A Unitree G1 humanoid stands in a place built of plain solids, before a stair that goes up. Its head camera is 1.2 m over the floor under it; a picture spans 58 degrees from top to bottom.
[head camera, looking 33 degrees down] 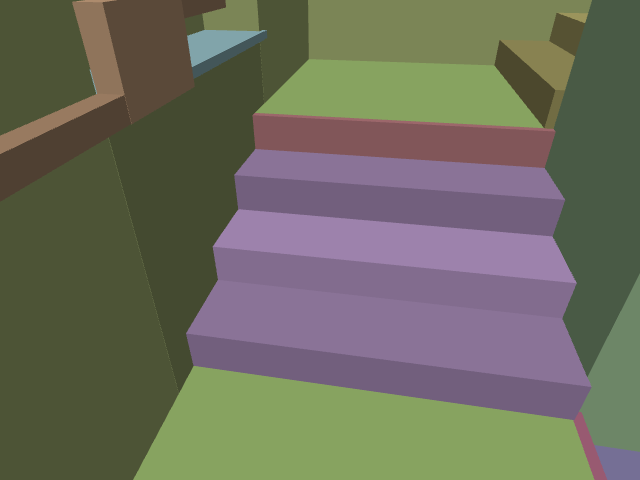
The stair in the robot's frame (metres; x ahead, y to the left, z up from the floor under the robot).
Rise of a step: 0.16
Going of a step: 0.29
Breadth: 1.25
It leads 10 degrees to the right of straight ahead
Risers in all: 4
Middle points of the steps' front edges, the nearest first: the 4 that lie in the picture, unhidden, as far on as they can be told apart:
0.93 -0.17 0.16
1.21 -0.22 0.31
1.50 -0.27 0.47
1.78 -0.32 0.63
